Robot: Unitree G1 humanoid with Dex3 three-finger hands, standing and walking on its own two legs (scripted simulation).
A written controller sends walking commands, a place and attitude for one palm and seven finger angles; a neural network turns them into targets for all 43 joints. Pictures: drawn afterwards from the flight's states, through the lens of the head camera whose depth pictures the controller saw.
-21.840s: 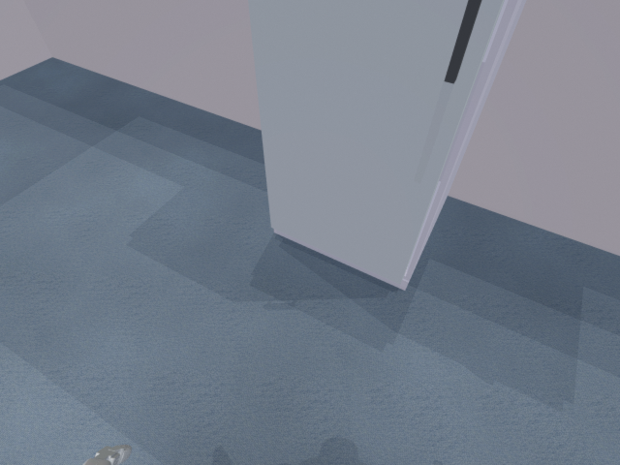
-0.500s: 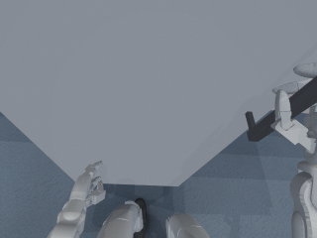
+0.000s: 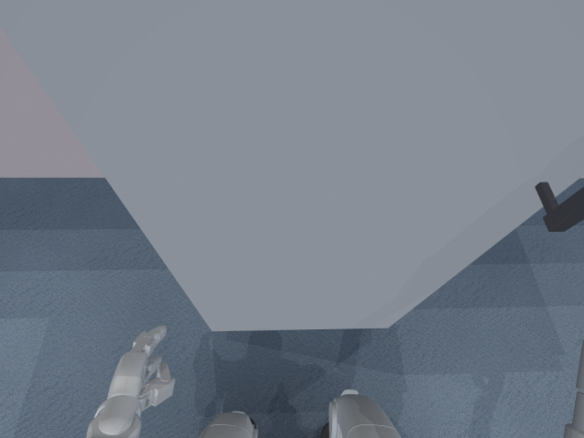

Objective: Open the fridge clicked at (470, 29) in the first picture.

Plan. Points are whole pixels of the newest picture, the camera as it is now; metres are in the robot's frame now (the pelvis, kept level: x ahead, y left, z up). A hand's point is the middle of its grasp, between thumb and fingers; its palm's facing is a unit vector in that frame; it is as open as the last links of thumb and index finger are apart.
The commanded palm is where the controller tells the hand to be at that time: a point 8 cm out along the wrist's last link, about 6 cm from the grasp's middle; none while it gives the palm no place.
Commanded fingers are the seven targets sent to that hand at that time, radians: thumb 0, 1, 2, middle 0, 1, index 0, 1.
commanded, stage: walk backward, drawing the door open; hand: right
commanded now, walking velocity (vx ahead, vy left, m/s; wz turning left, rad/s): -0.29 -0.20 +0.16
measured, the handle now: out of the picture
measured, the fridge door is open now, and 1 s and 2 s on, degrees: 0 20 56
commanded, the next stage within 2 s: none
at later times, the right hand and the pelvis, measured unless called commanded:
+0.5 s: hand out of the picture +0.31 -0.25 +0.21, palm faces +0.27 +0.93 -0.24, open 6.4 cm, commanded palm +0.26 -0.29 +0.21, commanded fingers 0.00 -0.90 -0.90 0.45 1.40 0.45 1.40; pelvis -0.07 -0.06 -0.01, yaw +8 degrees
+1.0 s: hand out of the picture +0.16 -0.23 +0.21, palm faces +0.08 +0.95 -0.31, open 7.6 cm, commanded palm +0.12 -0.28 +0.21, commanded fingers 0.00 -0.90 -0.90 0.45 1.40 0.45 1.40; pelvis -0.19 -0.13 +0.00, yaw +8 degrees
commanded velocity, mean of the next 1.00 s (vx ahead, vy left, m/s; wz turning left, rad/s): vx -0.24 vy -0.05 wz -0.05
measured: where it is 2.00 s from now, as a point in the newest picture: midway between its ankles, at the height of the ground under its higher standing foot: outside the picture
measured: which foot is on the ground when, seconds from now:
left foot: down 0.00-0.30, up 0.32-0.42, down 0.44-0.70, up 0.72-0.90, down 0.92-1.00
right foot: up 0.00-0.20, down 0.22-0.46, up 0.48-0.68, down 0.70-0.94, up 0.96-1.00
